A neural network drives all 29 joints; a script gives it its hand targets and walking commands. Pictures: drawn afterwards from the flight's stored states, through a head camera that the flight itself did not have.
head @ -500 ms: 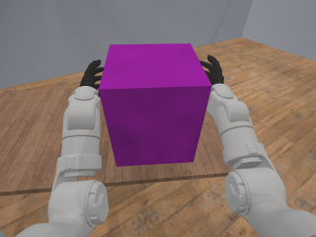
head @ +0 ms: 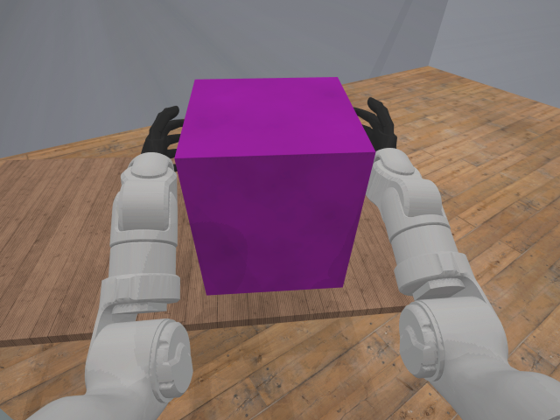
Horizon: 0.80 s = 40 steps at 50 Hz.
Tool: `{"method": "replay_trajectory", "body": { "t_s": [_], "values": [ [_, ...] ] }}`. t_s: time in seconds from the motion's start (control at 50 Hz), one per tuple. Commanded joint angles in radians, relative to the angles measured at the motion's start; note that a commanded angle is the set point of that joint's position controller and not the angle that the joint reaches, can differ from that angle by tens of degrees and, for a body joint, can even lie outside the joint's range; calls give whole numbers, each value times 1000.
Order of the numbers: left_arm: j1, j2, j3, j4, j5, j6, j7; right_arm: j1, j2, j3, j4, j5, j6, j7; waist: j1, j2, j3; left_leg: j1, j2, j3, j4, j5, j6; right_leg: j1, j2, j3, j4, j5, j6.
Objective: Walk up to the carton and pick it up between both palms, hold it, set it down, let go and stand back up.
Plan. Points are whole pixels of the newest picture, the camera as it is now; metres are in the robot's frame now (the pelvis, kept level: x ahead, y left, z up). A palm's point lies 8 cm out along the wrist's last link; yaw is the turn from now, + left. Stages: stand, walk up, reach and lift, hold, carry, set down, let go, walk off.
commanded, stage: hold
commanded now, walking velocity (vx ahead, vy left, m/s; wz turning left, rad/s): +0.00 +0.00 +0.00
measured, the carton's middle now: (271, 187) +0.39 +0.00 +0.18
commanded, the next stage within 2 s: set down in 0.66 s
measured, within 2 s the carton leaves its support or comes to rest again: neither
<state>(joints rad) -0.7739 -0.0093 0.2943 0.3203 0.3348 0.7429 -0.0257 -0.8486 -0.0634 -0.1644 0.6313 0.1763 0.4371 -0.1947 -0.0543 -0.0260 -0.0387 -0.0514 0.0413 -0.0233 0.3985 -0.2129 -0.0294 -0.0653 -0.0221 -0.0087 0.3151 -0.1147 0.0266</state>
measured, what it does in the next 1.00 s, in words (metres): stands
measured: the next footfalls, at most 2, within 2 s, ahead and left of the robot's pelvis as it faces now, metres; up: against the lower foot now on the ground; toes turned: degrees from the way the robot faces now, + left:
none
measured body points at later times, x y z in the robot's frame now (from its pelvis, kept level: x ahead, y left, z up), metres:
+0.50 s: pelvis +0.00 +0.00 +0.00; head -0.07 +0.02 +0.44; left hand +0.38 +0.15 +0.23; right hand +0.39 -0.15 +0.24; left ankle +0.01 +0.14 -0.74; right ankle +0.05 -0.14 -0.74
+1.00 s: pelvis +0.00 +0.00 +0.00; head -0.07 +0.02 +0.44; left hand +0.39 +0.16 +0.26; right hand +0.39 -0.15 +0.27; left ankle +0.01 +0.14 -0.74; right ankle +0.05 -0.14 -0.74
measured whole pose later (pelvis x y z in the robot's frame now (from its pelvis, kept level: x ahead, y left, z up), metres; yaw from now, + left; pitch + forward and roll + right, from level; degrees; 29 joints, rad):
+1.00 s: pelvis +0.00 +0.00 +0.00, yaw +0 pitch -8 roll -1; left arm -0.82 0.00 0.35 0.35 0.37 0.62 -0.05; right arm -0.90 -0.04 -0.19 0.69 0.07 0.29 -0.16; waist -0.05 -0.03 -0.04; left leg -0.04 0.04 -0.02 0.39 -0.21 -0.03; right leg -0.06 -0.02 -0.01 0.32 -0.12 0.03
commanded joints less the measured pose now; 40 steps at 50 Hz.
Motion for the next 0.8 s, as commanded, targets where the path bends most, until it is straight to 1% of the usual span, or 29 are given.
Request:
{"method": "replay_trajectory", "body": {
  "t_s": [0.0, 0.02, 0.04, 0.08, 0.1, 0.14, 0.18, 0.2, 0.22, 0.24, 0.28, 0.3, 0.32, 0.34, 0.36, 0.38, 0.4, 0.46, 0.48, 0.5, 0.58, 0.6, 0.62, 0.64, 0.66, 0.68, 0.72, 0.74, 0.78],
  "values": [
    [-641, -590, -349, -149, -161, -66, -144, -681, 603, 411, -230, 108, -28, 114, -63, 31, -297, -76, -107, 29, -120, 201, -20, 318, 94, -35, -45, 144, -11],
    [-659, -576, -353, -141, -169, -70, -142, -675, 601, 406, -213, 108, -22, 114, -70, 32, -285, -78, -111, 27, -125, 183, -20, 308, 93, -33, -51, 117, -11],
    [-681, -578, -356, -197, -175, -77, -142, -677, 619, 423, -236, 117, -25, 116, -50, 38, -347, -55, -110, 25, -120, 216, -20, 316, 93, -31, -42, 141, -10],
    [-655, -606, -375, -178, -183, -77, -138, -694, 621, 430, -271, 124, -32, 112, -66, 33, -336, -61, -110, 26, -113, 217, -21, 312, 99, -32, -47, 150, -10],
    [-661, -579, -354, -132, -180, -73, -141, -719, 603, 425, -255, 122, -31, 112, -55, 16, -302, -79, -110, 25, -125, 170, -13, 294, 97, -33, -54, 104, -10],
    [-654, -588, -359, -141, -179, -71, -141, -691, 609, 405, -235, 102, -25, 112, -76, 6, -297, -78, -109, 28, -131, 168, -12, 305, 91, -29, -56, 119, -8],
    [-656, -580, -342, -114, -160, -68, -141, -708, 618, 405, -226, 102, -23, 113, -61, 22, -284, -95, -113, 33, -135, 136, -9, 300, 92, -35, -55, 98, -5],
    [-678, -581, -349, -112, -168, -69, -142, -704, 609, 394, -210, 98, -21, 114, -80, 30, -270, -93, -112, 29, -141, 108, -7, 286, 90, -36, -60, 63, -8],
    [-689, -606, -374, -178, -175, -76, -140, -703, 625, 406, -232, 106, -28, 114, -77, 51, -318, -76, -107, 26, -130, 164, -18, 307, 95, -33, -48, 117, -9],
    [-648, -590, -356, -144, -167, -66, -141, -715, 611, 420, -255, 116, -29, 113, -61, 26, -308, -74, -108, 27, -126, 187, -17, 317, 93, -34, -51, 136, -12],
    [-672, -599, -369, -178, -176, -72, -134, -695, 626, 425, -251, 116, -26, 114, -67, 37, -320, -62, -109, 27, -124, 207, -21, 305, 98, -33, -49, 143, -10],
    [-669, -581, -356, -145, -169, -70, -135, -709, 606, 426, -238, 117, -26, 116, -54, 33, -277, -88, -110, 29, -127, 168, -19, 295, 97, -38, -51, 100, -10],
    [-660, -588, -360, -180, -177, -72, -134, -713, 612, 432, -274, 131, -34, 117, -44, 30, -332, -73, -106, 27, -124, 207, -17, 310, 99, -36, -43, 141, -9],
    [-680, -592, -370, -161, -172, -73, -134, -695, 606, 408, -211, 117, -22, 118, -58, 53, -303, -75, -107, 25, -129, 157, -20, 285, 94, -32, -50, 91, -11],
    [-689, -588, -356, -153, -165, -72, -137, -703, 615, 403, -204, 103, -24, 119, -50, 53, -297, -83, -103, 26, -135, 143, -14, 278, 93, -34, -51, 78, -14],
    [-674, -591, -378, -160, -180, -74, -135, -698, 617, 406, -235, 107, -30, 118, -67, 33, -314, -82, -107, 28, -132, 155, -13, 290, 94, -32, -52, 96, -12],
    [-709, -600, -378, -180, -181, -80, -132, -696, 617, 401, -204, 105, -30, 122, -65, 63, -315, -88, -104, 24, -135, 151, -22, 283, 96, -32, -45, 92, -15],
    [-657, -598, -353, -131, -167, -69, -140, -699, 609, 400, -223, 101, -27, 121, -64, 31, -286, -94, -103, 25, -138, 153, -13, 303, 93, -32, -52, 100, -16],
    [-660, -588, -359, -161, -166, -67, -139, -708, 605, 410, -243, 114, -30, 121, -53, 42, -328, -70, -108, 28, -127, 192, -16, 314, 94, -31, -47, 128, -13],
    [-680, -588, -355, -178, -160, -68, -135, -665, 605, 405, -189, 109, -18, 123, -62, 53, -288, -65, -103, 23, -134, 190, -21, 301, 97, -32, -50, 116, -14],
    [-604, -589, -342, -129, -163, -63, -146, -691, 599, 418, -273, 115, -30, 116, -54, 11, -314, -69, -106, 26, -124, 204, -14, 320, 97, -32, -52, 140, -12],
    [-645, -586, -348, -120, -161, -64, -145, -669, 606, 400, -211, 101, -19, 115, -72, 29, -278, -71, -109, 31, -129, 171, -17, 292, 91, -29, -57, 107, -17],
    [-689, -591, -365, -182, -177, -77, -145, -692, 620, 414, -246, 110, -30, 117, -65, 30, -322, -64, -110, 29, -128, 175, -14, 307, 94, -35, -47, 112, -9],
    [-681, -585, -367, -171, -177, -76, -141, -697, 613, 413, -241, 111, -26, 114, -64, 18, -315, -76, -105, 30, -124, 166, -11, 303, 93, -34, -48, 118, -5],
    [-751, -574, -403, -135, -221, -84, -141, -815, 640, 455, -296, 159, -49, 127, -25, 23, -342, -29, -118, 50, -141, 130, 3, 294, 104, -58, -53, 55, 12],
    [-759, -570, -390, -118, -214, -93, -136, -789, 648, 439, -249, 139, -52, 132, -25, 17, -311, -46, -117, 51, -155, 86, 9, 282, 105, -54, -60, 22, 16],
    [-729, -580, -412, -147, -226, -106, -129, -803, 633, 444, -291, 136, -72, 131, -18, 1, -402, -9, -117, 42, -127, 160, 1, 296, 108, -63, -44, 94, 16],
    [-740, -559, -363, -100, -201, -103, -135, -777, 626, 420, -215, 108, -65, 128, -24, 2, -313, -45, -119, 46, -141, 87, 8, 278, 96, -61, -58, 43, 18],
    [-757, -554, -340, -107, -192, -129, -138, -836, 613, 395, -245, 86, -115, 135, -8, 5, -338, -37, -116, 53, -145, 87, 13, 283, 96, -69, -47, 44, 21]
  ]
}}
